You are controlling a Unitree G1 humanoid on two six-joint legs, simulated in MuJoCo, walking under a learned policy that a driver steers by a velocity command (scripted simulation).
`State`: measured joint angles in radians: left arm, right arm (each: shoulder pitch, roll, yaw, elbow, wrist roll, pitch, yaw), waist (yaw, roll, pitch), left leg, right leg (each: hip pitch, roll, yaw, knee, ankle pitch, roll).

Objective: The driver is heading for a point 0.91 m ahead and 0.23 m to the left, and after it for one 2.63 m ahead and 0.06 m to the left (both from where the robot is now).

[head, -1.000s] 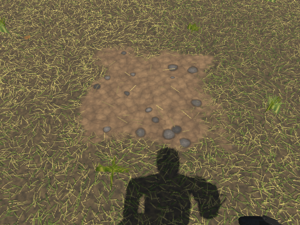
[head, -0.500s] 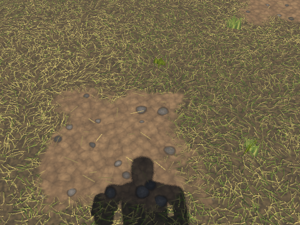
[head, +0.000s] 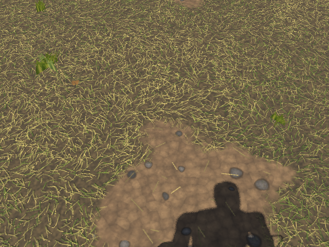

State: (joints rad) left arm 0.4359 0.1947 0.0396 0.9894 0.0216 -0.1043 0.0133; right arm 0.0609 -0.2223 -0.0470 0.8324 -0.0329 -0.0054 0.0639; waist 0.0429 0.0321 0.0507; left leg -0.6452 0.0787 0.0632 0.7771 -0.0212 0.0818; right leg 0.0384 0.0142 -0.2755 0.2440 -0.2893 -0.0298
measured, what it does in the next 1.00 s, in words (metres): walks ahead, turning left: left foot, then right foot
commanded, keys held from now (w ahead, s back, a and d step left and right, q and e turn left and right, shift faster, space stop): w+q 0.50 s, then w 0.50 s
